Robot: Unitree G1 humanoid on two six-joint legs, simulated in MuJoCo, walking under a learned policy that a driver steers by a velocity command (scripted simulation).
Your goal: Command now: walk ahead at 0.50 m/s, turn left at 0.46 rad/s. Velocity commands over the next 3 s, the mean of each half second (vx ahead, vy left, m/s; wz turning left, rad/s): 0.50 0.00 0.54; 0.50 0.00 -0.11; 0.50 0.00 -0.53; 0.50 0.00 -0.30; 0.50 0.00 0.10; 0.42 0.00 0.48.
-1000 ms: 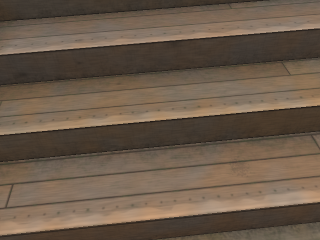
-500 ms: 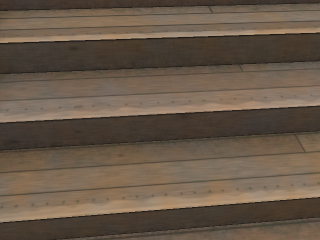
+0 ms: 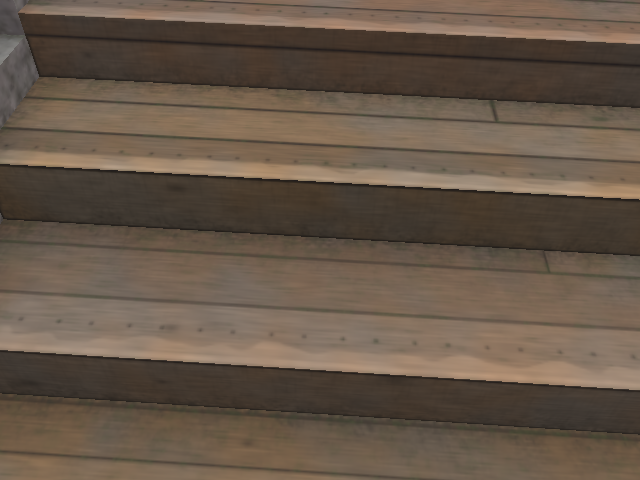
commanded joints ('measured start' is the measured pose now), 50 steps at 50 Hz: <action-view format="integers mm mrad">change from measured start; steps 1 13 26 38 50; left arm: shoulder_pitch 135 402 200 -50 -71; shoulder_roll -119 56 69 -157 23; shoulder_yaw -25 -7 48 -90 -20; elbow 139 155 -47 -177 -154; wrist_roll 13 2 -79 -74 -36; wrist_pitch -1 14 -62 16 34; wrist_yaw -22 51 -20 2 -33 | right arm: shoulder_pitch -75 -489 13 -28 28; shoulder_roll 90 60 -210 15 -276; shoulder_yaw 20 73 -60 50 -10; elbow -163 -399 -233 48 89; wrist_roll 37 17 -44 -63 -23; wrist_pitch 5 34 38 -7 -7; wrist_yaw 1 -36 -21 31 -91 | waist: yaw -53 53 -87 69 181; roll -47 -68 97 71 229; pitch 86 177 -289 125 -150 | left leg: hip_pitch -403 -1055 594 132 710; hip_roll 43 117 287 198 341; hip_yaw -48 58 -766 105 241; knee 433 351 -1404 -1301 -1093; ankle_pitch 10 -41 -624 -37 1902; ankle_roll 73 -80 120 -196 -70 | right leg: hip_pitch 184 587 -115 -846 -38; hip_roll -243 -283 76 99 203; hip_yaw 394 122 393 350 -18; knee -575 -701 816 1276 77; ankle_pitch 13 133 202 456 -123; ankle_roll -39 -49 4 -87 -152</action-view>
